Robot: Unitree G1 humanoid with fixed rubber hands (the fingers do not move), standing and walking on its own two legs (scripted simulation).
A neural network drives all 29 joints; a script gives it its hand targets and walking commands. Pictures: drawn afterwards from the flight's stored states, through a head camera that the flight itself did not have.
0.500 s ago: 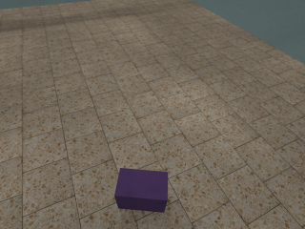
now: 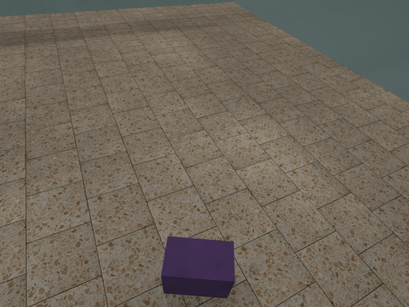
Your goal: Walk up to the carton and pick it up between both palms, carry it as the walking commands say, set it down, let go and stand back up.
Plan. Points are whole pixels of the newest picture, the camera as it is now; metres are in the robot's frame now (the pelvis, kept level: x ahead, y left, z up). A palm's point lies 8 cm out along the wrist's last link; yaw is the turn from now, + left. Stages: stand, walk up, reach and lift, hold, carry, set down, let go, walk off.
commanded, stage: walk up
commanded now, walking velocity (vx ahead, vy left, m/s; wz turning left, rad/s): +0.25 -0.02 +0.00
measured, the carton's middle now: (198, 267) +0.44 -0.03 -0.65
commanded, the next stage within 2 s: none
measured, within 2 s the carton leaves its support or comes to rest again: neither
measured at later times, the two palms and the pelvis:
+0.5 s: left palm (112, 294) +0.21 +0.19 -0.14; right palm out of the picture +0.10 -0.22 -0.15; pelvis +0.14 -0.02 +0.00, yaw +0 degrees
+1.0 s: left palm out of the picture +0.14 +0.20 -0.14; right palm out of the picture +0.15 -0.21 -0.14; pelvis +0.17 -0.01 +0.01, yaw -1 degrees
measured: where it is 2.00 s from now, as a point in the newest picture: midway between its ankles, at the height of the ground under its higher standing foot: outside the picture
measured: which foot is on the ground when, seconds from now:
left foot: down 0.00-1.00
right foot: up 0.00-0.32, down 0.34-1.00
